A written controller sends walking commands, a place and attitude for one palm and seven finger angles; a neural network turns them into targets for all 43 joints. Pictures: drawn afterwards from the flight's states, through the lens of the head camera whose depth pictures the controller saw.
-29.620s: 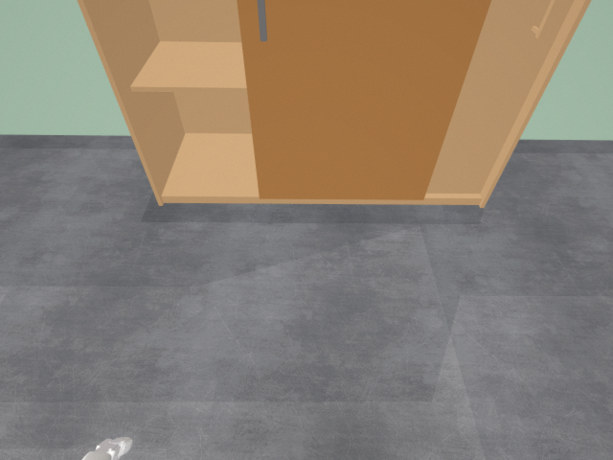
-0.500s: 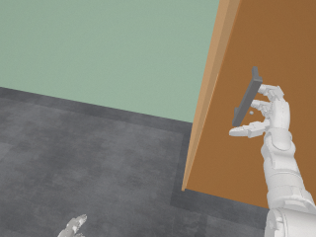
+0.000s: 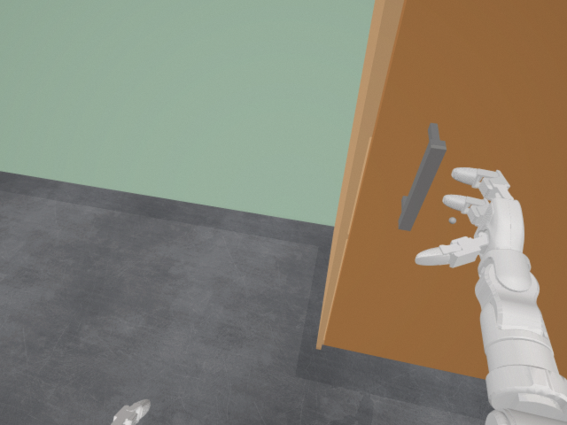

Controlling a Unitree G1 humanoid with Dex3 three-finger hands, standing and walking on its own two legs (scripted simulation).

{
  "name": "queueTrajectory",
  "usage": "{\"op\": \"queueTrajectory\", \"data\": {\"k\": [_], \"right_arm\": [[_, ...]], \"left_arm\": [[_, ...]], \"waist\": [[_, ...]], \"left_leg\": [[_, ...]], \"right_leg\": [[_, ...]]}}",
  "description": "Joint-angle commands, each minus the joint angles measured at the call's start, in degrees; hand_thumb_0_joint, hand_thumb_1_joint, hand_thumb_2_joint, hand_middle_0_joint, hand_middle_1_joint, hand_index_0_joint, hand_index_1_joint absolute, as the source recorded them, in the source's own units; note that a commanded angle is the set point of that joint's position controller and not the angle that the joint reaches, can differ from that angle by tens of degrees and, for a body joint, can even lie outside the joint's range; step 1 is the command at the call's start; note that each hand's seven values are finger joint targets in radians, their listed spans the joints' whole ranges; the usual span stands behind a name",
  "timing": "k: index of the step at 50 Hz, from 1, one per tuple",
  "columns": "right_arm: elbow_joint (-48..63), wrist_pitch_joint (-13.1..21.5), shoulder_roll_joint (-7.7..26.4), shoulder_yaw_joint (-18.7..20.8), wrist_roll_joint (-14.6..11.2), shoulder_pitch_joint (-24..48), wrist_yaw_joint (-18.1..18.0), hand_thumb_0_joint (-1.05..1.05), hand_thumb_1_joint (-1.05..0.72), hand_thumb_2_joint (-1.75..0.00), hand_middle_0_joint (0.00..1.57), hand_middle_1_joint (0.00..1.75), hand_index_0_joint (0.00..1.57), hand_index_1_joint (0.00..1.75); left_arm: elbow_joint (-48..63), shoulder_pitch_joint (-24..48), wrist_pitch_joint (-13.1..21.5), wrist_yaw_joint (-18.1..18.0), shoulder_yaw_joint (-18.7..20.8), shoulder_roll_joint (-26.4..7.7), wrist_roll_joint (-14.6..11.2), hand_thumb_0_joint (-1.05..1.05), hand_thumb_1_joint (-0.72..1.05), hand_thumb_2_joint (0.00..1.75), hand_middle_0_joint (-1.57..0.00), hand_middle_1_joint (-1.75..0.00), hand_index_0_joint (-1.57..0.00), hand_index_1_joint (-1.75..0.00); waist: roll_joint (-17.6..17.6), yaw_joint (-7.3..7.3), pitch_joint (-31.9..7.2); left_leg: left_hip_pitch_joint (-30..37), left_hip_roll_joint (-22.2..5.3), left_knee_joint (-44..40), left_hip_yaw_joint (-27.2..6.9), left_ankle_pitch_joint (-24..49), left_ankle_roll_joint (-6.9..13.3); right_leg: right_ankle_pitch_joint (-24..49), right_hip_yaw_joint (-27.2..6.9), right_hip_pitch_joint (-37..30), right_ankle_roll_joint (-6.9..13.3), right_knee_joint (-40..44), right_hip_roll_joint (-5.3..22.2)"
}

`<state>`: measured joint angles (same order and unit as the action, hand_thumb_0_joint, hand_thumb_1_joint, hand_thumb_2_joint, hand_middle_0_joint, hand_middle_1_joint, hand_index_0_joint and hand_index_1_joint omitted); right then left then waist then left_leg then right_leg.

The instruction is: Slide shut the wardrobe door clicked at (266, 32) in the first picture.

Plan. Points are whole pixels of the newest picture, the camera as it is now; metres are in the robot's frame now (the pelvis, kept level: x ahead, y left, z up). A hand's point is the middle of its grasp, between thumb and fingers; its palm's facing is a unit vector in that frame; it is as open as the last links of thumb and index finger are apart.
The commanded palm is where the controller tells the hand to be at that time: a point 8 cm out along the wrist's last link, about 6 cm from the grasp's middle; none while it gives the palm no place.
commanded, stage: slip the hand off the handle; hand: right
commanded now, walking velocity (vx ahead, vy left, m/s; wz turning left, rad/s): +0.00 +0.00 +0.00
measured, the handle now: (418, 180) +0.47 -0.17 +0.11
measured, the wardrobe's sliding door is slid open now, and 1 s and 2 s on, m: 0.00 0.00 0.00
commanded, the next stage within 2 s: draw the hand back to the body in 0.62 s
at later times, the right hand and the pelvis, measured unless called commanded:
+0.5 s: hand (459, 279) +0.29 -0.19 +0.10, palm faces +0.24 +0.96 -0.11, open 14.7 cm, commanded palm +0.26 -0.24 +0.12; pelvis +0.00 +0.05 +0.00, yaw -2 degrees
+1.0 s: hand (487, 287) +0.27 -0.21 +0.13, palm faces +0.18 +0.98 -0.02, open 14.7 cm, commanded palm +0.23 -0.25 +0.13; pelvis +0.01 +0.03 +0.00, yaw -1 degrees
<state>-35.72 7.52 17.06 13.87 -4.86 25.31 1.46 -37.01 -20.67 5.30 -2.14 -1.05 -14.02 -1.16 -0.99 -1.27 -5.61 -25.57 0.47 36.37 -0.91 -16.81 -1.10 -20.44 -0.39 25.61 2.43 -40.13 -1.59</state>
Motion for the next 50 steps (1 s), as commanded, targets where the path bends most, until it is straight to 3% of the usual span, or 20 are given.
{"op": "queueTrajectory", "data": {"k": [1,2,4,6,10,17,20,23,26,27,29,32,35,37,38,39,40,41,44,50], "right_arm": [[20.88,2.17,9.45,1.64,-0.98,14.1,-0.26,0.0,0.55,-0.2,0.25,1.15,0.25,1.15],[22.64,1.74,8.66,0.94,-1.08,13.94,-0.49,0.0,0.55,-0.2,0.25,1.15,0.25,1.15],[24.63,0.96,9.36,1.25,-1.35,13.57,-1.18,0.0,0.55,-0.2,0.25,1.15,0.25,1.15],[27.6,0.56,10.3,2.58,-1.4,10.09,-1.8,0.0,0.55,-0.2,0.25,1.15,0.25,1.15],[29.09,-0.13,11.37,2.98,-1.93,8.36,-1.71,0.0,0.55,-0.2,0.25,1.15,0.25,1.15],[31.64,-1.48,9.85,2.06,-4.08,0.6,1.72,0.0,0.55,-0.2,0.25,1.15,0.25,1.15],[31.95,-2.12,10.0,2.61,-5.16,-2.15,2.88,0.0,0.55,-0.2,0.25,1.15,0.25,1.15],[33.45,-2.5,11.14,3.58,-5.62,-3.63,3.47,0.0,0.55,-0.2,0.25,1.15,0.25,1.15],[37.41,-1.81,11.97,4.9,-5.62,-6.5,3.47,0.0,0.55,-0.2,0.25,1.15,0.25,1.15],[38.9,-1.4,11.94,4.36,-5.45,-4.42,3.35,0.0,0.55,-0.2,0.25,1.15,0.25,1.15],[39.47,-0.83,11.6,3.81,-5.38,-2.98,3.16,0.0,0.55,-0.2,0.25,1.15,0.25,1.15],[38.65,-0.55,11.35,3.32,-5.24,-2.06,3.04,0.0,0.55,-0.2,0.25,1.15,0.25,1.15],[38.27,-0.95,9.6,2.14,-5.48,-5.67,3.67,0.0,0.55,-0.2,0.25,1.15,0.25,1.15],[37.12,-2.06,10.66,3.42,-5.77,-7.86,3.9,0.0,0.55,-0.2,0.25,1.15,0.25,1.15],[37.68,-0.86,7.14,5.57,-14.04,-5.54,7.96,0.0,0.55,-0.2,0.25,1.15,0.25,1.15],[36.11,-0.33,10.23,7.27,-14.97,-6.07,10.45,0.0,0.55,-0.2,0.25,1.15,0.25,1.15],[36.26,-0.22,11.97,9.2,-15.48,-6.96,11.85,0.0,0.55,-0.2,0.25,1.15,0.25,1.15],[36.53,-0.56,13.48,10.91,-15.36,-10.22,12.4,0.0,0.55,-0.2,0.25,1.15,0.25,1.15],[40.59,-2.13,13.36,9.73,-12.16,-14.76,11.24,0.0,0.55,-0.2,0.25,1.15,0.25,1.15],[49.88,-4.84,8.84,8.68,-14.3,-21.14,10.22,0.0,0.55,-0.2,0.25,1.15,0.25,1.15]], "left_arm": [[9.06,4.4,2.95,-0.2,3.11,-8.74,-0.31,0.0,0.9,0.9,-0.2,-0.3,-0.2,-0.3],[9.31,5.09,3.07,-0.36,3.1,-8.59,-0.44,0.0,0.9,0.9,-0.2,-0.3,-0.2,-0.3],[9.38,6.03,3.22,-0.84,2.87,-8.71,-0.46,0.0,0.9,0.9,-0.2,-0.3,-0.2,-0.3],[9.92,7.27,3.59,-1.39,2.71,-8.35,-0.46,0.0,0.9,0.9,-0.2,-0.3,-0.2,-0.3],[9.6,9.07,4.18,-2.53,2.01,-8.17,-0.54,0.0,0.9,0.9,-0.2,-0.3,-0.2,-0.3],[10.36,11.51,5.41,-3.75,1.29,-7.27,-0.91,0.0,0.9,0.9,-0.2,-0.3,-0.2,-0.3],[10.48,11.82,6.02,-4.09,1.23,-7.26,-1.04,0.0,0.9,0.9,-0.2,-0.3,-0.2,-0.3],[10.79,12.52,6.44,-4.41,0.97,-7.12,-1.1,0.0,0.9,0.9,-0.2,-0.3,-0.2,-0.3],[11.21,13.18,7.02,-4.46,1.01,-6.77,-0.87,0.0,0.9,0.9,-0.2,-0.3,-0.2,-0.3],[11.03,13.25,7.24,-4.55,0.87,-6.74,-0.85,0.0,0.9,0.9,-0.2,-0.3,-0.2,-0.3],[10.38,12.9,7.77,-4.7,0.89,-6.78,-0.65,0.0,0.9,0.9,-0.2,-0.3,-0.2,-0.3],[9.65,12.86,8.45,-5.12,0.8,-6.76,-0.67,0.0,0.9,0.9,-0.2,-0.3,-0.2,-0.3],[9.61,12.48,9.13,-5.11,1.01,-6.85,-0.66,0.0,0.9,0.9,-0.2,-0.3,-0.2,-0.3],[9.42,12.3,9.1,-5.14,1.06,-7.18,-0.71,0.0,0.9,0.9,-0.2,-0.3,-0.2,-0.3],[9.37,12.42,9.93,-5.73,0.6,-7.54,-0.88,0.0,0.9,0.9,-0.2,-0.3,-0.2,-0.3],[8.9,12.62,10.34,-6.23,0.44,-7.73,-0.92,0.0,0.9,0.9,-0.2,-0.3,-0.2,-0.3],[9.16,12.9,10.55,-6.44,0.45,-7.45,-1.05,0.0,0.9,0.9,-0.2,-0.3,-0.2,-0.3],[9.66,13.09,10.65,-6.43,0.41,-7.26,-0.96,0.0,0.9,0.9,-0.2,-0.3,-0.2,-0.3],[11.03,13.03,10.53,-5.22,0.45,-6.69,-0.92,0.0,0.9,0.9,-0.2,-0.3,-0.2,-0.3],[12.51,13.03,11.24,-4.07,0.87,-6.69,-1.14,0.0,0.9,0.9,-0.2,-0.3,-0.2,-0.3]], "waist": [[-3.03,2.05,-14.55],[-3.47,1.73,-13.49],[-0.44,1.25,-11.12],[-1.14,2.12,-12.05],[-0.14,1.64,-9.78],[-0.98,2.4,-8.49],[2.46,2.4,-7.39],[2.33,2.57,-6.01],[0.91,3.45,-7.84],[-0.7,2.88,-7.77],[-0.03,2.02,-7.16],[-0.76,1.76,-6.65],[-1.02,2.51,-8.4],[0.12,2.94,-8.87],[3.32,2.15,-10.48],[4.4,3.06,-10.96],[2.93,4.0,-12.03],[1.44,5.36,-11.86],[-2.97,6.4,-9.27],[0.36,5.42,-8.28]], "left_leg": [[5.3,1.3,-1.66,3.75,12.15,3.33],[5.04,1.23,-1.94,3.71,11.56,3.29],[5.92,1.3,-2.96,3.51,9.53,3.27],[7.37,1.09,-3.24,3.04,9.25,3.22],[7.73,0.63,-5.07,1.96,6.41,2.79],[9.75,-0.13,-6.84,0.48,6.68,2.18],[10.03,-0.53,-7.82,-0.35,5.2,1.57],[10.05,-1.07,-8.63,-1.44,3.42,1.19],[11.65,-1.39,-7.85,-2.02,5.88,1.04],[11.09,-1.26,-7.58,-1.78,6.57,1.14],[10.26,-0.95,-7.31,-1.53,7.35,1.0],[9.23,-0.83,-7.39,-1.05,5.3,1.21],[10.01,-0.71,-6.34,-0.24,8.34,1.4],[10.62,-0.65,-6.03,0.19,9.67,1.36],[13.8,-0.82,-6.43,-0.27,11.44,1.38],[15.41,-1.16,-6.17,-1.11,12.79,1.2],[16.77,-1.33,-5.58,-1.18,14.63,1.28],[16.86,-1.37,-5.01,-0.89,16.44,1.39],[14.64,-0.53,-3.74,1.35,17.39,2.3],[13.1,0.24,-4.06,2.82,18.36,2.09]], "right_leg": [[24.05,-3.56,-10.78,-3.11,6.39,3.13],[22.38,-3.32,-10.43,-2.89,6.58,3.03],[15.92,-2.94,-7.99,-1.89,7.28,2.61],[13.9,-2.18,-7.79,-1.26,7.53,2.05],[9.03,-1.31,-6.26,-0.45,7.77,1.35],[8.14,0.03,-6.13,-0.06,7.41,0.4],[7.04,0.12,-5.08,0.08,7.04,0.25],[6.1,0.37,-4.22,0.01,6.74,-0.04],[7.87,0.49,-4.79,-0.03,6.3,-0.06],[8.24,0.41,-5.32,-0.02,6.24,-0.16],[8.7,0.09,-5.54,0.04,5.81,0.06],[7.66,-0.31,-5.8,-0.08,6.12,0.0],[9.71,-0.39,-6.68,-0.14,6.12,0.11],[10.41,-0.41,-6.39,-0.18,6.31,0.09],[10.3,-0.85,-6.73,-0.62,6.23,-0.22],[10.32,-0.82,-5.97,-0.69,6.02,0.13],[11.31,-0.85,-6.05,-0.74,6.41,0.1],[12.56,-0.85,-6.17,-0.76,6.86,0.11],[16.29,-0.79,-7.31,-0.81,7.7,0.19],[18.29,-1.17,-9.66,-1.04,7.92,0.77]]}}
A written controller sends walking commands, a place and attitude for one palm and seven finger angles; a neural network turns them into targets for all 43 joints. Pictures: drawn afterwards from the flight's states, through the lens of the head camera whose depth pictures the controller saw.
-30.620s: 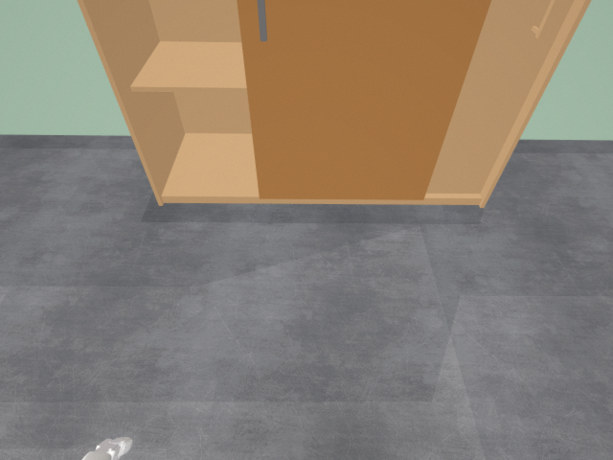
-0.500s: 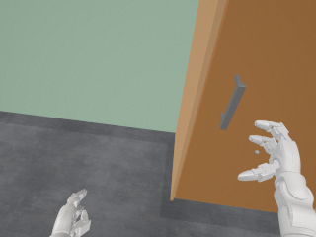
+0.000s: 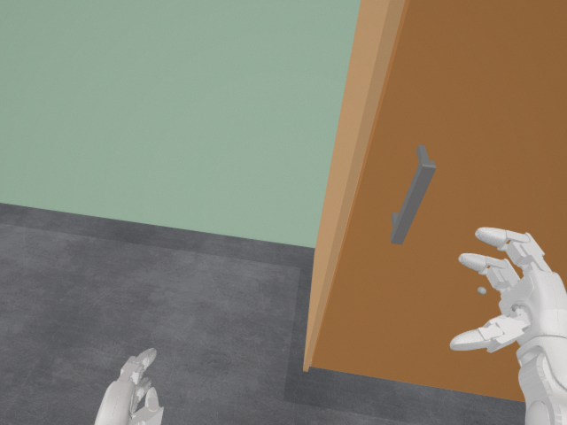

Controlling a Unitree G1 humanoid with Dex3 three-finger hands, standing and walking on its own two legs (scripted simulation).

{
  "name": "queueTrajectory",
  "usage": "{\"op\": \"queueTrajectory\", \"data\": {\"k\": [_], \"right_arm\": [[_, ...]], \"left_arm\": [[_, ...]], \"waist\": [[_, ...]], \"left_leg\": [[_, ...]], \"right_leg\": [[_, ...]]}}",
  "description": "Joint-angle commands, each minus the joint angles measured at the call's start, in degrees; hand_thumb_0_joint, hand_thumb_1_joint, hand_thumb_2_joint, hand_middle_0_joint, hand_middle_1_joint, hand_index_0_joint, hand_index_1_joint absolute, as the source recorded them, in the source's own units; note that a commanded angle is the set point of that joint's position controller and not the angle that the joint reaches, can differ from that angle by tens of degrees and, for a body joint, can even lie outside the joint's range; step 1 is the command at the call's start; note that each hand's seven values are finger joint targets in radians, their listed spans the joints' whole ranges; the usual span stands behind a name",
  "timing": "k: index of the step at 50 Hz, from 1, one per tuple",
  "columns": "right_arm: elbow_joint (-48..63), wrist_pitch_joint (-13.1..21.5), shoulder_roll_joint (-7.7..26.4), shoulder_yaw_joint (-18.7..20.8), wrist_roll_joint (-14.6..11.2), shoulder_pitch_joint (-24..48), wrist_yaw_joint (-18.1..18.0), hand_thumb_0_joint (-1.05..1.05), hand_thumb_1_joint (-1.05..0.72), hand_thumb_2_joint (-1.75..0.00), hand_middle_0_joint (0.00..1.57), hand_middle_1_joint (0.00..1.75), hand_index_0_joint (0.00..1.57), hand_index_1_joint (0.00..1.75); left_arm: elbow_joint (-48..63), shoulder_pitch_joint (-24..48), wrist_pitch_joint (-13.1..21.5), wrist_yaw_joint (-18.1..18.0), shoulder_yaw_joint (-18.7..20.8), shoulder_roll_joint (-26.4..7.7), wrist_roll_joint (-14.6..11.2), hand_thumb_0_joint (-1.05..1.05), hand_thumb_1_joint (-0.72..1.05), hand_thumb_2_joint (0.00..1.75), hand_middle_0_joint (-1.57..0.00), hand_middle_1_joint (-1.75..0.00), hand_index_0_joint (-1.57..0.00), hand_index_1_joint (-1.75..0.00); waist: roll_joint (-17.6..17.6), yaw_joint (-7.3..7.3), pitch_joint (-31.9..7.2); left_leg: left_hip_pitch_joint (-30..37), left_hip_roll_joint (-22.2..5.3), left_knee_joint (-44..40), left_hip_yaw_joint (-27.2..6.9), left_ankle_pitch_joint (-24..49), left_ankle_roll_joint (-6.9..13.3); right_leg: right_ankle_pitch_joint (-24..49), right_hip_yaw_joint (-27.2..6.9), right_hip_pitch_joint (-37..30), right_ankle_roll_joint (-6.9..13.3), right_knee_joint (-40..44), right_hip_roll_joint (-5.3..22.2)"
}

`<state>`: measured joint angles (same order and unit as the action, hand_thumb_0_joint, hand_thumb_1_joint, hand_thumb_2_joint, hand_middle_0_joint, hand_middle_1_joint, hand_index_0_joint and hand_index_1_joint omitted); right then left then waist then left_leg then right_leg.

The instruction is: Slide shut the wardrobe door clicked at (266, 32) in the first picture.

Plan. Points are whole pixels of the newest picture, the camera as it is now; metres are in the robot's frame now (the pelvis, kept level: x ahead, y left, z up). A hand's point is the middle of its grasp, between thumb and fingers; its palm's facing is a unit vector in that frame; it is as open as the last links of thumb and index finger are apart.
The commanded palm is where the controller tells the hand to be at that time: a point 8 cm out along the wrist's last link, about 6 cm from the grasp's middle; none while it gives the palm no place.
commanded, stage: draw the hand back to the body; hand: right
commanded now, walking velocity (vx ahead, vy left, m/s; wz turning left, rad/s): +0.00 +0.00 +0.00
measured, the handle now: (408, 197) +0.46 -0.20 +0.11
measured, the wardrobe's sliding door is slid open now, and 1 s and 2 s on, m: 0.00 0.00 0.00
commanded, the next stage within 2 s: step back with the hand held close in 1.32 s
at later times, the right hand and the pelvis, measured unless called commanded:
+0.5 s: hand (540, 326) +0.21 -0.27 +0.15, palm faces +0.40 +0.88 -0.26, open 13.1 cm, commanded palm +0.16 -0.30 +0.16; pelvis -0.01 -0.01 +0.01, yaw -1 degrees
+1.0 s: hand out of the picture +0.18 -0.27 +0.18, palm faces +0.48 +0.80 -0.37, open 8.2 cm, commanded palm +0.13 -0.31 +0.19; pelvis +0.00 -0.01 +0.02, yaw -1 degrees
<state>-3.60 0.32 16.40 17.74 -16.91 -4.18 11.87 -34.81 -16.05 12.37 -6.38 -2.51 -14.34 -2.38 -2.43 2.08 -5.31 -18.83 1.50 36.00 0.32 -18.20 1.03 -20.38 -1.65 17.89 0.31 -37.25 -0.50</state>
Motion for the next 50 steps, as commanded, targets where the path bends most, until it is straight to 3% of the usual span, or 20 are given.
{"op": "queueTrajectory", "data": {"k": [1,4,6,8,11,12,13,14,15,17,18,20,27,34,43,47,50], "right_arm": [[18.03,1.9,9.25,4.6,-2.34,7.76,0.01,0.0,0.55,-0.2,0.25,1.15,0.25,1.15],[20.6,0.79,8.95,2.89,-1.77,10.76,0.03,0.0,0.55,-0.2,0.25,1.15,0.25,1.15],[22.12,0.08,8.86,1.94,-1.11,11.38,-0.13,0.0,0.55,-0.2,0.25,1.15,0.25,1.15],[25.01,-0.26,8.77,1.2,-0.46,11.68,-0.42,0.0,0.51,-0.22,0.25,1.13,0.25,1.13],[25.85,-1.01,10.11,2.74,-0.81,9.68,-0.46,0.0,0.41,-0.27,0.25,1.07,0.25,1.07],[26.69,-1.3,9.91,2.33,-0.79,10.05,-0.45,0.0,0.37,-0.29,0.24,1.04,0.24,1.04],[31.36,2.07,18.35,4.68,7.3,14.03,-8.47,0.0,0.33,-0.31,0.24,1.02,0.24,1.02],[27.21,2.84,15.61,4.3,8.2,9.88,-11.79,0.0,0.3,-0.32,0.24,1.0,0.24,1.0],[24.88,2.83,11.39,1.39,8.4,5.68,-12.83,0.0,0.26,-0.34,0.24,0.98,0.24,0.98],[24.9,3.6,10.64,0.86,9.96,2.14,-14.58,0.0,0.19,-0.37,0.24,0.94,0.24,0.94],[25.09,4.13,10.38,0.8,10.26,0.7,-15.1,0.0,0.15,-0.39,0.24,0.92,0.24,0.92],[25.91,5.15,10.48,0.93,10.73,-1.77,-15.81,0.0,0.08,-0.43,0.23,0.87,0.23,0.87],[32.52,7.63,13.16,3.13,12.67,-2.15,-18.17,0.0,-0.17,-0.55,0.22,0.73,0.22,0.73],[32.99,8.37,12.74,4.45,13.3,-7.94,-18.48,0.0,-0.43,-0.67,0.22,0.58,0.22,0.58],[36.53,8.97,13.48,7.44,13.02,-15.45,-18.02,0.0,-0.75,-0.83,0.21,0.38,0.21,0.38],[37.76,9.14,14.33,8.78,13.08,-15.48,-18.28,0.0,-0.9,-0.9,0.2,0.3,0.2,0.3],[36.19,8.73,13.17,7.6,13.0,-14.67,-18.17,0.0,-0.9,-0.9,0.2,0.3,0.2,0.3]], "left_arm": [[9.96,8.14,4.17,0.06,2.29,-6.48,0.0,0.0,0.9,0.9,-0.2,-0.3,-0.2,-0.3],[9.21,8.54,4.39,-0.54,2.05,-6.68,-0.17,0.0,0.9,0.9,-0.2,-0.3,-0.2,-0.3],[9.15,8.79,4.76,-0.91,1.82,-6.58,-0.3,0.0,0.9,0.9,-0.2,-0.3,-0.2,-0.3],[9.21,9.13,5.15,-1.21,1.49,-6.27,-0.28,0.0,0.9,0.9,-0.2,-0.3,-0.2,-0.3],[8.78,9.49,5.39,-1.57,1.16,-6.31,-0.08,0.0,0.9,0.9,-0.2,-0.3,-0.2,-0.3],[8.87,10.15,5.46,-1.71,0.95,-6.18,-0.11,0.0,0.9,0.9,-0.2,-0.3,-0.2,-0.3],[8.15,10.82,5.07,-1.26,1.31,-6.25,2.09,0.0,0.9,0.9,-0.2,-0.3,-0.2,-0.3],[6.93,10.09,4.79,-1.02,1.14,-5.78,2.59,0.0,0.9,0.9,-0.2,-0.3,-0.2,-0.3],[7.19,10.56,4.21,-0.71,0.89,-5.5,2.56,0.0,0.9,0.9,-0.2,-0.3,-0.2,-0.3],[7.15,10.97,2.7,-0.36,0.93,-5.13,2.47,0.0,0.9,0.9,-0.2,-0.3,-0.2,-0.3],[7.22,11.04,2.18,-0.22,1.03,-4.98,2.53,0.0,0.9,0.9,-0.2,-0.3,-0.2,-0.3],[7.39,11.24,1.4,0.19,1.12,-5.06,2.57,0.0,0.9,0.9,-0.2,-0.3,-0.2,-0.3],[7.0,12.17,0.79,0.11,1.66,-5.0,3.01,0.0,0.9,0.9,-0.2,-0.3,-0.2,-0.3],[5.71,12.25,0.67,0.39,2.3,-5.06,3.19,0.0,0.9,0.9,-0.2,-0.3,-0.2,-0.3],[6.13,11.87,-0.46,1.03,3.05,-4.38,3.3,0.0,0.9,0.9,-0.2,-0.3,-0.2,-0.3],[6.26,12.11,-0.54,0.81,2.97,-4.15,3.35,0.0,0.9,0.9,-0.2,-0.3,-0.2,-0.3],[6.01,11.92,-0.78,0.49,3.0,-4.16,3.26,0.0,0.9,0.9,-0.2,-0.3,-0.2,-0.3]], "waist": [[2.63,1.69,-7.59],[0.19,0.4,-4.07],[-1.74,0.3,-2.65],[-3.91,0.54,-3.74],[-1.29,1.05,-4.33],[-2.44,1.14,-3.56],[-2.38,1.34,-1.06],[-1.05,0.86,2.16],[0.99,0.52,3.67],[-1.43,1.06,2.98],[-2.84,1.17,2.23],[-1.26,1.4,1.64],[-2.11,1.65,-0.93],[-1.93,2.01,2.18],[-0.49,2.4,0.95],[-1.39,2.44,2.38],[0.47,1.8,4.16]], "left_leg": [[5.55,-0.53,-3.88,1.88,18.34,-0.09],[2.71,-0.32,-5.16,1.71,12.04,0.04],[1.28,-0.36,-5.56,1.97,8.54,0.23],[1.62,-0.35,-5.56,2.26,6.72,0.5],[2.75,-0.26,-6.05,2.47,5.54,0.48],[2.58,-0.32,-6.36,2.4,4.81,0.52],[4.08,-1.16,-9.88,0.06,3.4,0.44],[3.68,-1.31,-10.58,0.49,1.05,0.54],[3.66,-1.45,-10.35,0.82,0.81,0.44],[5.99,-1.56,-10.62,0.98,1.75,0.49],[6.88,-1.77,-10.86,0.86,2.59,0.47],[9.0,-1.73,-11.66,0.86,3.33,0.4],[12.64,-1.56,-13.59,1.09,6.75,0.42],[13.58,-1.32,-14.83,1.52,9.42,0.39],[15.41,-1.43,-14.83,1.5,15.9,-0.12],[14.59,-1.33,-15.54,1.48,14.3,-0.21],[13.1,-1.34,-16.56,1.29,13.09,-0.49]], "right_leg": [[17.33,-0.05,-2.07,0.99,5.23,-0.17],[12.73,-0.53,-2.05,1.09,5.58,-0.18],[10.28,-1.37,-2.46,0.94,6.44,-0.09],[9.25,-2.11,-3.48,0.7,7.09,-0.13],[8.34,-2.7,-3.48,0.67,7.66,0.05],[7.57,-2.76,-3.43,0.61,7.98,0.0],[5.94,-2.75,-1.91,1.3,9.74,-0.71],[3.17,-2.71,-0.5,1.08,10.79,-0.48],[2.53,-2.96,-0.24,1.08,11.32,-0.27],[3.58,-2.5,-2.15,0.95,12.53,0.17],[4.17,-2.13,-3.21,0.89,12.95,0.21],[5.44,-1.8,-3.71,0.85,13.78,0.51],[9.8,-1.24,-7.58,0.95,15.96,0.47],[13.64,-0.9,-8.09,0.62,16.85,0.35],[20.25,0.61,-9.56,0.63,16.03,0.35],[18.34,0.74,-9.35,0.63,16.36,0.23],[16.82,1.24,-9.63,1.06,16.24,0.17]]}}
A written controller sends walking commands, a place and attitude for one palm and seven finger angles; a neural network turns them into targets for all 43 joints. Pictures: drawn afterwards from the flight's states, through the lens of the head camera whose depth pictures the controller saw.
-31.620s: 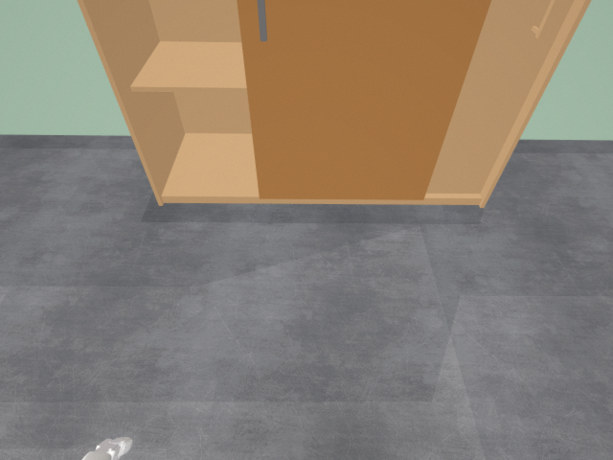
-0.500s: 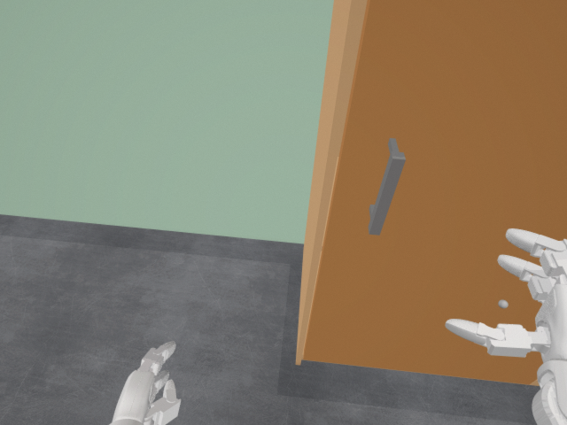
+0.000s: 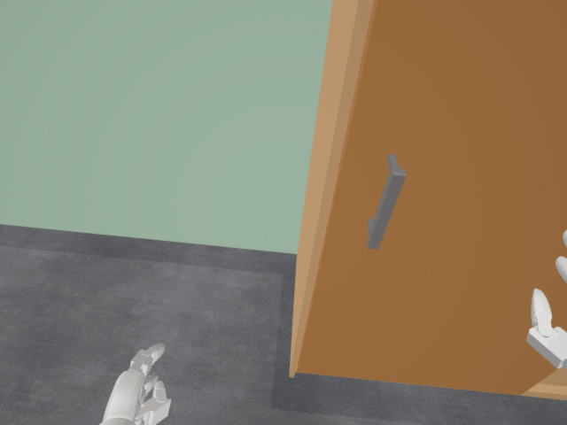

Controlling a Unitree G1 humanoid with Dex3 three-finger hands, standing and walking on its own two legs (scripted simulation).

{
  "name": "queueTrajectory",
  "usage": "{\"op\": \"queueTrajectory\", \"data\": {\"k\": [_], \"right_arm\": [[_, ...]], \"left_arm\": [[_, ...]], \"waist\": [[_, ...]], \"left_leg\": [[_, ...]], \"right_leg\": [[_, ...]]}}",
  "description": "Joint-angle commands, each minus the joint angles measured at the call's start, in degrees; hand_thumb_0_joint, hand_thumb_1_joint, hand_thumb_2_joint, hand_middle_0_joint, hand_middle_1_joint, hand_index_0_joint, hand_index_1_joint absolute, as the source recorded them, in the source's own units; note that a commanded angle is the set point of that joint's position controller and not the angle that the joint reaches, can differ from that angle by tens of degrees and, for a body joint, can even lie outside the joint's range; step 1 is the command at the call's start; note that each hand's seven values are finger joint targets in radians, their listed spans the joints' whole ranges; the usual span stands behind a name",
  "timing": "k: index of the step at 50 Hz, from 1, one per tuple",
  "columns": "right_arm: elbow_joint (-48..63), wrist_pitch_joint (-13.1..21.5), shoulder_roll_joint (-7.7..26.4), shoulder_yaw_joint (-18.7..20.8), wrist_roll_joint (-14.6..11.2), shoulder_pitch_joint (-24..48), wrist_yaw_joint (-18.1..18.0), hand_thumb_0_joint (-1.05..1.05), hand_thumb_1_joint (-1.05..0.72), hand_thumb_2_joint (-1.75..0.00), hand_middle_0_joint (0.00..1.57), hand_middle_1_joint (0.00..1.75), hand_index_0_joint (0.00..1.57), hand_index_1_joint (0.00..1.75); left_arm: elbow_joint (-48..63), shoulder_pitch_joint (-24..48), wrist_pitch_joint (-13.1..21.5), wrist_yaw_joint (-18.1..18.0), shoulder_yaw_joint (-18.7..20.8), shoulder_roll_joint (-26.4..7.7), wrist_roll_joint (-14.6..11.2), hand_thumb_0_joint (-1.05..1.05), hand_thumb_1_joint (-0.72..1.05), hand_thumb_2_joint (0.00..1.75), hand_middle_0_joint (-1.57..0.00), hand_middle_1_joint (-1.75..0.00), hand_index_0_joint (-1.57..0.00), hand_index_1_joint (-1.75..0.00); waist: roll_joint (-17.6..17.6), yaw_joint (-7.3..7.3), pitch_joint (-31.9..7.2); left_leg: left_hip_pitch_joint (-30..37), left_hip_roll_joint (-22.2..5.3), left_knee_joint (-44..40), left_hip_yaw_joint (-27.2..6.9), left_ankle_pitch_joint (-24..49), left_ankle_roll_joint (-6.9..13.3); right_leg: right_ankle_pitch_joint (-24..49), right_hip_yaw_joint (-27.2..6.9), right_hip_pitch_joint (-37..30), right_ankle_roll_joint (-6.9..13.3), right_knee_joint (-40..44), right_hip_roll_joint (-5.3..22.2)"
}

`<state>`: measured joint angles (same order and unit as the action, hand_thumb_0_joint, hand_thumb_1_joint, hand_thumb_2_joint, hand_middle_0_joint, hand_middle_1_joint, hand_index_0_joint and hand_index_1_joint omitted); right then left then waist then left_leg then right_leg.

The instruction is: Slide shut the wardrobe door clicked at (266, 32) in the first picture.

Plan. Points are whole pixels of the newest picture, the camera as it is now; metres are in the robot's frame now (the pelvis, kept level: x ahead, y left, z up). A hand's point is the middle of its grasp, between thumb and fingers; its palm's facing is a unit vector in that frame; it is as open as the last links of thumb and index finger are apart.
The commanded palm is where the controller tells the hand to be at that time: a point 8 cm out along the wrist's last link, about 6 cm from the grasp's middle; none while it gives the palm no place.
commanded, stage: draw the hand back to the body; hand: right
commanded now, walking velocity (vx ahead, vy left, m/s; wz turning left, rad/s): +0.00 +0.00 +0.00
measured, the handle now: (382, 203) +0.46 -0.18 +0.09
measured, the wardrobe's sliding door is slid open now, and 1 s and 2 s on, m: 0.00 0.00 0.00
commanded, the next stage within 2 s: step back with the hand held close in 0.32 s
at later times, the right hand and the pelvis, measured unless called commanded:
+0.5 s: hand (540, 323) +0.19 -0.26 +0.16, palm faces +0.47 +0.80 -0.38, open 7.4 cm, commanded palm +0.13 -0.30 +0.17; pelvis +0.00 +0.00 +0.00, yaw +0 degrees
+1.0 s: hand out of the picture +0.12 -0.30 +0.16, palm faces +0.48 +0.75 -0.45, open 7.4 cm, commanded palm +0.06 -0.33 +0.17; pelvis -0.07 -0.03 -0.02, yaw +0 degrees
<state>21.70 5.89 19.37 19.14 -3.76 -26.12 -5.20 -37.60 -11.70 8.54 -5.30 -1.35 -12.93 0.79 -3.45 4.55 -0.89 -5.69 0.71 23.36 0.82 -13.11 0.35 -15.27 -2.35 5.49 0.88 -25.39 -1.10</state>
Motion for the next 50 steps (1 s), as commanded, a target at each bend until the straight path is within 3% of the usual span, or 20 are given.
{"op": "queueTrajectory", "data": {"k": [1,6,10,13,15,21,22,23,24,25,27,30,32,34,36,40,44,48,50], "right_arm": [[10.33,3.02,9.69,5.8,-0.11,7.3,-1.1,0.0,-0.9,-0.9,0.2,0.3,0.2,0.3],[11.21,3.18,10.02,5.5,0.13,8.91,-1.47,0.0,-0.9,-0.9,0.2,0.3,0.2,0.3],[11.54,3.36,10.98,6.64,0.03,7.66,-1.68,0.0,-0.9,-0.9,0.2,0.3,0.2,0.3],[12.63,3.59,10.79,6.42,0.31,7.75,-1.77,0.0,-0.9,-0.9,0.2,0.3,0.2,0.3],[11.7,3.54,10.86,6.71,0.24,7.21,-1.82,0.0,-0.9,-0.9,0.2,0.3,0.2,0.3],[10.38,3.55,10.12,6.42,-0.01,5.88,-1.53,0.0,-0.9,-0.9,0.2,0.3,0.2,0.3],[10.66,3.74,12.16,7.83,0.11,10.39,-1.9,0.0,-0.9,-0.9,0.2,0.3,0.2,0.3],[13.33,6.39,19.76,14.78,0.72,16.64,-2.47,0.0,-0.9,-0.9,0.2,0.3,0.2,0.3],[10.74,7.52,19.49,14.82,0.89,16.03,-2.27,0.0,-0.9,-0.9,0.2,0.3,0.2,0.3],[7.49,7.27,13.58,9.92,0.98,9.21,-1.68,0.0,-0.9,-0.9,0.2,0.3,0.2,0.3],[8.13,7.51,10.74,7.36,1.23,3.55,-1.44,0.0,-0.9,-0.9,0.2,0.3,0.2,0.3],[11.91,7.97,11.55,8.25,1.04,-1.27,-1.91,0.0,-0.9,-0.9,0.2,0.3,0.2,0.3],[14.08,7.96,13.06,9.92,0.92,-2.93,-2.3,0.0,-0.9,-0.9,0.2,0.3,0.2,0.3],[15.25,8.08,15.15,12.2,0.71,-3.58,-2.64,0.0,-0.9,-0.9,0.2,0.3,0.2,0.3],[15.69,8.3,15.5,13.13,0.65,-4.22,-2.97,0.0,-0.9,-0.9,0.2,0.3,0.2,0.3],[17.01,9.3,15.69,13.53,1.06,-2.2,-3.27,0.0,-0.9,-0.9,0.2,0.3,0.2,0.3],[15.31,10.18,13.91,12.54,2.09,-0.25,-3.12,0.0,-0.9,-0.9,0.2,0.3,0.2,0.3],[14.74,11.11,12.63,11.3,3.67,2.69,-3.31,0.0,-0.9,-0.9,0.2,0.3,0.2,0.3],[14.99,11.7,13.09,11.59,4.31,4.26,-3.53,0.0,-0.9,-0.9,0.2,0.3,0.2,0.3]], "left_arm": [[8.69,7.5,2.9,-0.65,1.84,-5.6,0.12,0.0,0.9,0.9,-0.2,-0.3,-0.2,-0.3],[8.72,7.97,3.04,-0.92,1.78,-5.54,0.2,0.0,0.9,0.9,-0.2,-0.3,-0.2,-0.3],[8.7,8.15,3.25,-1.13,1.68,-5.31,0.51,0.0,0.9,0.9,-0.2,-0.3,-0.2,-0.3],[8.51,8.47,3.43,-1.1,1.59,-5.06,0.49,0.0,0.9,0.9,-0.2,-0.3,-0.2,-0.3],[8.34,8.26,3.64,-1.18,1.49,-5.07,0.61,0.0,0.9,0.9,-0.2,-0.3,-0.2,-0.3],[8.32,8.23,3.37,-1.14,1.87,-5.14,0.5,0.0,0.9,0.9,-0.2,-0.3,-0.2,-0.3],[7.87,8.17,3.23,-1.31,1.96,-5.53,0.37,0.0,0.9,0.9,-0.2,-0.3,-0.2,-0.3],[10.24,6.95,2.28,-0.64,2.49,-8.0,-0.22,0.0,0.9,0.9,-0.2,-0.3,-0.2,-0.3],[9.29,6.82,1.64,-0.52,2.49,-7.13,-0.13,0.0,0.9,0.9,-0.2,-0.3,-0.2,-0.3],[9.19,7.41,1.28,-0.34,2.49,-6.52,0.0,0.0,0.9,0.9,-0.2,-0.3,-0.2,-0.3],[10.12,6.14,0.55,0.24,2.5,-6.65,0.01,0.0,0.9,0.9,-0.2,-0.3,-0.2,-0.3],[11.1,5.42,-0.31,0.29,3.19,-7.61,-0.11,0.0,0.9,0.9,-0.2,-0.3,-0.2,-0.3],[12.19,5.16,-1.18,0.17,3.57,-7.86,-0.26,0.0,0.9,0.9,-0.2,-0.3,-0.2,-0.3],[12.93,5.71,-1.98,-0.15,3.74,-7.76,-0.36,0.0,0.9,0.9,-0.2,-0.3,-0.2,-0.3],[13.85,5.45,-2.54,-0.36,3.74,-7.4,-0.55,0.0,0.9,0.9,-0.2,-0.3,-0.2,-0.3],[14.51,5.31,-2.2,-0.79,3.68,-8.03,-0.53,0.0,0.9,0.9,-0.2,-0.3,-0.2,-0.3],[14.35,4.66,-1.03,-0.69,4.03,-8.89,-0.41,0.0,0.9,0.9,-0.2,-0.3,-0.2,-0.3],[14.24,3.18,0.01,-0.14,4.12,-9.21,-0.59,0.0,0.9,0.9,-0.2,-0.3,-0.2,-0.3],[14.19,3.05,0.44,-0.18,4.16,-9.09,-0.41,0.0,0.9,0.9,-0.2,-0.3,-0.2,-0.3]], "waist": [[1.59,-0.68,-0.09],[-0.27,-0.49,-0.68],[1.5,0.0,-2.7],[-1.8,-0.04,-2.25],[-1.15,-0.11,-0.61],[1.66,-0.22,-0.44],[1.48,-0.63,-1.09],[1.58,-2.59,2.75],[3.14,-2.67,3.34],[4.98,-3.03,2.58],[4.11,-3.13,-2.17],[-0.81,-3.27,-9.06],[0.63,-3.17,-11.27],[1.48,-3.04,-11.74],[2.46,-3.03,-11.03],[-2.4,-3.05,-8.09],[-4.46,-3.05,-5.34],[-1.27,-4.05,-2.22],[0.43,-4.15,-0.96]], "left_leg": [[0.07,-0.56,-3.82,0.89,7.42,0.15],[0.09,-0.73,-4.54,0.58,5.03,0.14],[1.98,-0.81,-4.51,0.39,6.58,0.1],[1.92,-0.75,-4.45,0.43,7.37,0.19],[1.66,-0.75,-4.82,0.46,7.03,0.14],[1.55,-0.6,-4.98,0.48,6.66,-0.16],[1.33,-0.51,-5.27,0.38,6.17,-0.09],[-4.21,-3.06,-8.3,-4.73,6.58,0.14],[-5.62,-4.73,-9.4,-5.78,4.97,0.72],[-7.2,-5.74,-9.37,-6.22,5.53,1.04],[-6.17,-6.73,-6.81,-4.89,9.62,1.25],[-2.19,-5.29,-1.18,-2.11,19.38,0.17],[-0.36,-4.23,1.51,-1.0,22.18,-0.32],[0.26,-4.1,2.63,-1.21,23.43,-0.47],[1.19,-3.89,3.98,-1.28,22.26,-0.56],[3.5,-1.9,7.29,-1.35,15.66,-1.22],[7.92,-1.0,12.35,-2.15,10.43,-1.28],[6.99,-2.26,12.24,-5.06,1.95,-0.66],[4.4,-2.6,10.66,-6.4,-3.85,-0.33]], "right_leg": [[11.34,1.85,2.98,0.49,4.51,0.83],[9.37,1.83,2.12,0.7,4.86,0.53],[10.67,1.86,1.97,0.78,4.52,0.38],[11.37,2.17,1.65,0.46,4.64,0.39],[10.91,2.1,2.47,0.38,4.76,0.39],[10.91,2.46,2.41,0.38,4.97,0.7],[10.47,2.47,2.15,0.41,5.06,0.51],[7.37,0.22,8.11,1.58,2.14,1.29],[5.31,-0.29,8.46,1.44,0.95,0.86],[7.02,-0.33,7.28,1.49,-0.69,0.78],[11.95,0.2,5.96,1.42,-2.23,1.1],[23.57,-0.38,4.63,1.23,-1.15,2.96],[27.81,-1.26,5.82,1.05,-0.78,3.73],[27.36,-1.44,7.71,1.13,-0.87,3.9],[24.71,-2.21,11.07,1.2,-0.2,4.24],[15.0,-4.91,19.83,2.66,3.43,5.96],[-2.78,-7.03,32.51,4.62,6.37,7.72],[-23.01,-7.94,40.93,5.8,5.76,6.98],[-26.44,-8.24,41.94,6.0,4.29,6.58]]}}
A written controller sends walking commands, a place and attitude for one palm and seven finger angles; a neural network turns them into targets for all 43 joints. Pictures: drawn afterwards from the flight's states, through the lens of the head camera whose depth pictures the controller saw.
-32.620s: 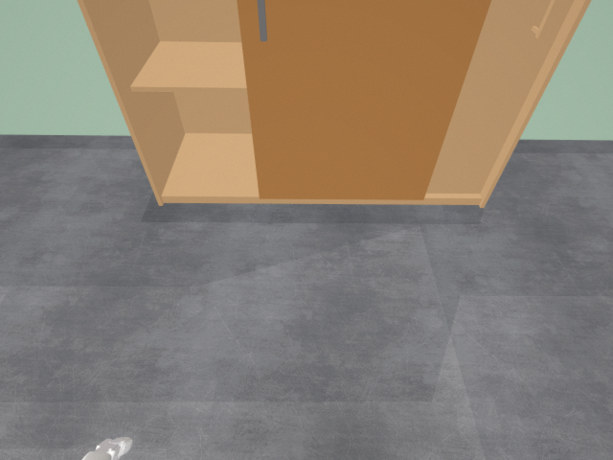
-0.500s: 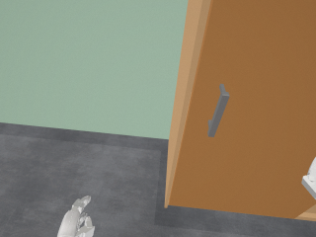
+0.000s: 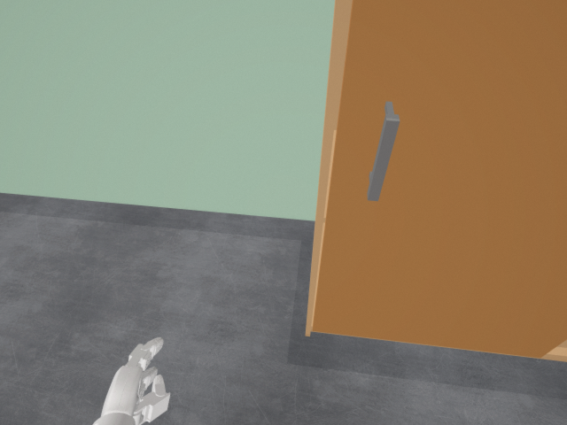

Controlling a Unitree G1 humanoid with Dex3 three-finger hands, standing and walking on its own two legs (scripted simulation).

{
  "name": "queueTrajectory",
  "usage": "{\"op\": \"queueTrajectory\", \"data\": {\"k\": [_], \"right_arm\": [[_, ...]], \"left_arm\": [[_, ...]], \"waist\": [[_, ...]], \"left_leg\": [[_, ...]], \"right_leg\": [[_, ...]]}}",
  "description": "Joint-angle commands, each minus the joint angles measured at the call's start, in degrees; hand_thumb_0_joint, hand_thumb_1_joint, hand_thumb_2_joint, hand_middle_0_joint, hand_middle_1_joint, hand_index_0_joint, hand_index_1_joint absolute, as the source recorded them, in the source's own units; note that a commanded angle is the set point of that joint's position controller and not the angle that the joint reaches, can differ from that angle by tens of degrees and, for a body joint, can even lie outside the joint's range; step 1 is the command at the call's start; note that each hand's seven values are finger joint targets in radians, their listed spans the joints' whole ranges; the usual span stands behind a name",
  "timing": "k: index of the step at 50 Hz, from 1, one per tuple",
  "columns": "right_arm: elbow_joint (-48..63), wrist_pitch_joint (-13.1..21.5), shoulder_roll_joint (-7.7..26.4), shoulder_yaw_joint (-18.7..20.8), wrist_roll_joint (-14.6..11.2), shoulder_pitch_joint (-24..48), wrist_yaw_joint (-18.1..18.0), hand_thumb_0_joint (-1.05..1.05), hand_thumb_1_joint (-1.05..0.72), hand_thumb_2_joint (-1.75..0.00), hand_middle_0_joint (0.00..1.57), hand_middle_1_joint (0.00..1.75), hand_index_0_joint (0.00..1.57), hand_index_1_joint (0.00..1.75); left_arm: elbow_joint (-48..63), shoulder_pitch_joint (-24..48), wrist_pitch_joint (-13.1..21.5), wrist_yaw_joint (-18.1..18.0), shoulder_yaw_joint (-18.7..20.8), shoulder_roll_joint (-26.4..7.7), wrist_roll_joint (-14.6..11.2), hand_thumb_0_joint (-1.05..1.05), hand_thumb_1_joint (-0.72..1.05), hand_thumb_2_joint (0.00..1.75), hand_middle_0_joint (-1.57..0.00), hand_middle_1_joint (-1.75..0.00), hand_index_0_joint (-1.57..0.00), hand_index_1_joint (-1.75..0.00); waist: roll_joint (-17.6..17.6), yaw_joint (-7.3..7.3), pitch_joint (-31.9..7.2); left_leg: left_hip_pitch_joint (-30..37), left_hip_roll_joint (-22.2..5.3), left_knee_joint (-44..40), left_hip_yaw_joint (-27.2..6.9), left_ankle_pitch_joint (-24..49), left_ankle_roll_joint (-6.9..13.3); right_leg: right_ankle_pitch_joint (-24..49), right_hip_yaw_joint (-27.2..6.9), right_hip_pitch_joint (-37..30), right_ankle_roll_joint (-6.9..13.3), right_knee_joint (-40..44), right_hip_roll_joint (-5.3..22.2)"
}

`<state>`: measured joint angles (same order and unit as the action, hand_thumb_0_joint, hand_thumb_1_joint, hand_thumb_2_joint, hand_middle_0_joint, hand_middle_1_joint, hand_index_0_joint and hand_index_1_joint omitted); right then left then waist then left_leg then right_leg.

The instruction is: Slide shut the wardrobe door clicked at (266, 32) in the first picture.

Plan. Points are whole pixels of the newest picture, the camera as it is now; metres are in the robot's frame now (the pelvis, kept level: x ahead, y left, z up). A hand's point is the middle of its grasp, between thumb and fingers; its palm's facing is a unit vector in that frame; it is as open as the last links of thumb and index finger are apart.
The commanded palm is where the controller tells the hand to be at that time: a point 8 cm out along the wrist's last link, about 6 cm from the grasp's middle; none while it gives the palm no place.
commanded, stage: step back with the hand held close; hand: right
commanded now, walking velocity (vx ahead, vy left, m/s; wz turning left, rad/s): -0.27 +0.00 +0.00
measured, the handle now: (380, 153) +0.54 -0.15 +0.11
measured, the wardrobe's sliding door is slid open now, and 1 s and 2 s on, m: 0.00 0.00 0.00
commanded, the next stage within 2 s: stop stepping back and stand still in 0.66 s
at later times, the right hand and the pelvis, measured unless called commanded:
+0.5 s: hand out of the picture +0.06 -0.29 +0.18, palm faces +0.63 +0.66 -0.41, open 7.4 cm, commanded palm +0.00 -0.31 +0.19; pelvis -0.09 +0.01 -0.02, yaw -9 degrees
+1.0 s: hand out of the picture -0.06 -0.26 +0.20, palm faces +0.45 +0.79 -0.42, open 7.4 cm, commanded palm -0.10 -0.29 +0.19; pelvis -0.25 +0.00 +0.00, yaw +2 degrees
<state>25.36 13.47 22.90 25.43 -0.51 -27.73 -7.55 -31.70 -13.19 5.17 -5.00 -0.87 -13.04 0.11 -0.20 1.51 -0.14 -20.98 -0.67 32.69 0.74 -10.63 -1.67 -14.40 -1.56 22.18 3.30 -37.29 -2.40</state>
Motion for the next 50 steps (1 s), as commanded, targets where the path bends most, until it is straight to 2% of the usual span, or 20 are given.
{"op": "queueTrajectory", "data": {"k": [1,8,14,18,22,25,27,28,29,30,33,37,42,44,45,46,47,48,49,50], "right_arm": [[11.4,4.32,9.44,5.14,1.24,6.29,-1.3,0.0,-0.9,-0.9,0.2,0.3,0.2,0.3],[15.47,6.6,11.87,7.6,0.5,5.45,-2.29,0.0,-0.9,-0.9,0.2,0.3,0.2,0.3],[15.66,8.1,11.64,10.09,1.01,3.2,-2.28,0.0,-0.9,-0.9,0.2,0.3,0.2,0.3],[11.08,8.3,11.44,10.84,0.38,0.67,-1.52,0.0,-0.9,-0.9,0.2,0.3,0.2,0.3],[12.54,7.6,11.13,7.23,-0.42,7.05,-1.73,0.0,-0.9,-0.9,0.2,0.3,0.2,0.3],[14.02,6.97,12.75,5.33,-0.4,12.66,-2.35,0.0,-0.9,-0.9,0.2,0.3,0.2,0.3],[15.06,6.54,12.62,5.05,-0.67,13.56,-2.08,0.0,-0.9,-0.9,0.2,0.3,0.2,0.3],[16.64,6.79,11.72,4.74,-0.85,13.89,-1.88,0.0,-0.9,-0.9,0.2,0.3,0.2,0.3],[18.21,7.35,10.47,5.28,-0.32,13.94,-2.14,0.0,-0.9,-0.9,0.2,0.3,0.2,0.3],[19.33,7.39,11.57,6.79,0.67,15.21,-2.84,0.0,-0.9,-0.9,0.2,0.3,0.2,0.3],[17.78,7.86,11.56,8.25,-1.24,8.8,-1.79,0.0,-0.9,-0.9,0.2,0.3,0.2,0.3],[21.43,5.0,8.64,4.63,-2.72,6.23,-1.75,0.0,-0.9,-0.9,0.2,0.3,0.2,0.3],[16.65,2.28,9.9,4.43,-3.01,4.28,-1.67,0.0,-0.9,-0.9,0.2,0.3,0.2,0.3],[16.78,1.37,12.81,6.79,-3.12,1.88,-1.74,0.0,-0.9,-0.9,0.2,0.3,0.2,0.3],[18.54,1.72,14.6,7.57,-2.91,1.46,-1.87,0.0,-0.9,-0.9,0.2,0.3,0.2,0.3],[20.05,2.13,18.09,9.58,-2.74,2.11,-2.26,0.0,-0.9,-0.9,0.2,0.3,0.2,0.3],[21.6,2.44,20.01,11.53,-2.87,1.84,-2.74,0.0,-0.9,-0.9,0.2,0.3,0.2,0.3],[23.99,2.61,22.9,13.8,-2.76,5.26,-2.77,0.0,-0.9,-0.9,0.2,0.3,0.2,0.3],[19.3,2.41,18.89,9.98,-2.66,8.85,-1.9,0.0,-0.9,-0.9,0.2,0.3,0.2,0.3],[11.84,1.43,11.35,4.71,-2.82,6.62,-1.44,0.0,-0.9,-0.9,0.2,0.3,0.2,0.3]], "left_arm": [[8.36,4.37,3.94,-0.37,3.65,-8.9,0.38,0.0,0.9,0.9,-0.2,-0.3,-0.2,-0.3],[7.38,3.39,5.41,0.0,3.21,-7.58,0.78,0.0,0.9,0.9,-0.2,-0.3,-0.2,-0.3],[7.59,3.33,7.16,0.02,3.92,-8.2,0.62,0.0,0.9,0.9,-0.2,-0.3,-0.2,-0.3],[6.91,2.84,8.0,0.41,4.83,-7.91,0.12,0.0,0.9,0.9,-0.2,-0.3,-0.2,-0.3],[4.05,2.76,7.47,1.19,4.37,-6.25,0.53,0.0,0.9,0.9,-0.2,-0.3,-0.2,-0.3],[1.57,2.36,6.13,1.72,3.58,-5.13,0.9,0.0,0.9,0.9,-0.2,-0.3,-0.2,-0.3],[2.24,2.4,5.94,0.95,3.38,-5.68,0.53,0.0,0.9,0.9,-0.2,-0.3,-0.2,-0.3],[3.33,3.01,6.3,0.38,3.35,-7.05,0.46,0.0,0.9,0.9,-0.2,-0.3,-0.2,-0.3],[4.34,5.59,7.2,-0.44,3.42,-9.14,0.69,0.0,0.9,0.9,-0.2,-0.3,-0.2,-0.3],[3.37,4.62,8.14,-0.64,3.56,-6.32,2.0,0.0,0.9,0.9,-0.2,-0.3,-0.2,-0.3],[2.3,4.73,9.34,1.63,7.26,-7.62,0.58,0.0,0.9,0.9,-0.2,-0.3,-0.2,-0.3],[3.06,6.49,8.91,2.83,5.38,-5.46,0.41,0.0,0.9,0.9,-0.2,-0.3,-0.2,-0.3],[3.08,3.7,8.12,2.17,3.82,-5.06,0.87,0.0,0.9,0.9,-0.2,-0.3,-0.2,-0.3],[3.17,3.48,7.05,2.34,3.43,-4.33,0.84,0.0,0.9,0.9,-0.2,-0.3,-0.2,-0.3],[2.94,3.37,6.42,2.37,3.12,-3.68,0.72,0.0,0.9,0.9,-0.2,-0.3,-0.2,-0.3],[2.3,4.48,5.37,2.24,2.8,-3.55,0.75,0.0,0.9,0.9,-0.2,-0.3,-0.2,-0.3],[2.32,4.15,4.87,2.02,2.16,-4.08,0.86,0.0,0.9,0.9,-0.2,-0.3,-0.2,-0.3],[3.31,3.72,4.98,2.7,1.41,-4.06,0.83,0.0,0.9,0.9,-0.2,-0.3,-0.2,-0.3],[2.55,4.04,5.58,2.93,0.8,-3.94,1.17,0.0,0.9,0.9,-0.2,-0.3,-0.2,-0.3],[2.19,3.06,5.19,1.19,2.64,-5.17,0.13,0.0,0.9,0.9,-0.2,-0.3,-0.2,-0.3]], "waist": [[-2.53,-1.19,-1.2],[-4.11,-1.37,-3.31],[-11.39,-0.51,-6.48],[-3.6,-1.1,-3.12],[8.22,-1.51,0.34],[15.9,-2.65,-2.72],[9.83,-2.93,-1.83],[-2.53,-3.07,0.04],[-22.65,-2.14,-0.09],[-22.01,-2.24,-1.62],[-11.52,-0.31,-12.18],[-13.33,-0.55,-10.8],[-18.84,-0.5,-10.53],[-13.1,0.07,-11.22],[-2.19,0.47,-10.07],[11.89,1.39,-5.39],[11.67,0.7,-4.41],[14.15,0.18,-6.0],[13.11,-0.14,-7.24],[8.83,-1.56,-0.36]], "left_leg": [[18.05,-1.61,0.25,-7.07,-8.99,1.97],[7.94,-3.24,-3.32,-9.01,-11.55,3.85],[22.97,3.61,14.95,-3.33,-0.45,1.14],[12.82,1.29,8.07,-11.13,-2.32,3.6],[-16.08,-9.75,-14.93,-23.77,-28.86,8.41],[-25.31,-13.41,-20.19,-19.71,-27.21,8.09],[-24.6,-8.49,-13.19,-13.09,-23.9,4.76],[-20.7,-3.06,-0.62,-9.73,-23.48,2.56],[-7.89,4.47,24.17,-1.99,-17.49,-0.31],[-4.92,5.6,40.33,-4.45,-19.54,-0.16],[-4.06,6.08,45.18,-3.52,-19.45,0.08],[-2.19,5.66,32.81,2.42,-21.02,-0.02],[11.61,10.03,3.73,11.55,-26.68,3.58],[13.15,5.25,-13.93,7.62,-22.08,7.27],[6.66,-4.91,-20.24,-3.94,-16.95,10.75],[-1.55,-15.73,-25.01,-17.15,-14.74,13.3],[0.74,-19.9,-23.51,-19.08,-6.05,14.78],[3.74,-22.3,-22.32,-21.32,-7.36,17.18],[3.97,-21.87,-21.5,-21.21,-21.07,17.05],[8.87,-12.59,-17.37,-12.0,-8.73,12.35]], "right_leg": [[-28.07,-8.67,25.16,3.4,15.03,7.48],[-22.3,-7.12,15.8,1.28,10.7,5.38],[-30.46,-12.97,29.54,4.32,20.59,13.16],[-27.91,-6.47,24.38,2.58,11.92,10.78],[-20.74,0.62,4.28,-2.89,-8.41,3.47],[-10.93,2.98,-11.06,-3.73,-17.31,1.93],[-12.83,0.93,-12.21,-2.32,-3.62,3.26],[-20.41,-6.87,-4.35,0.54,11.23,8.83],[-28.38,-21.89,11.28,5.03,27.32,22.22],[-18.57,-24.74,14.58,7.52,28.95,27.16],[-12.65,-9.05,1.19,3.87,22.0,23.29],[-15.3,-6.54,-3.33,1.26,27.72,19.92],[-21.04,2.01,-4.55,-9.03,32.82,13.77],[-13.35,8.91,-6.51,-11.72,19.86,7.27],[-6.19,11.56,-7.52,-9.64,2.13,4.4],[-6.28,6.55,-1.39,-7.03,-15.49,3.33],[-8.33,2.88,9.34,-5.98,-25.76,2.7],[-7.47,-0.32,14.8,-5.92,-30.54,5.27],[-7.16,-2.45,13.02,-6.18,-27.22,7.63],[-0.52,1.14,14.32,-5.04,-20.83,5.13]]}}
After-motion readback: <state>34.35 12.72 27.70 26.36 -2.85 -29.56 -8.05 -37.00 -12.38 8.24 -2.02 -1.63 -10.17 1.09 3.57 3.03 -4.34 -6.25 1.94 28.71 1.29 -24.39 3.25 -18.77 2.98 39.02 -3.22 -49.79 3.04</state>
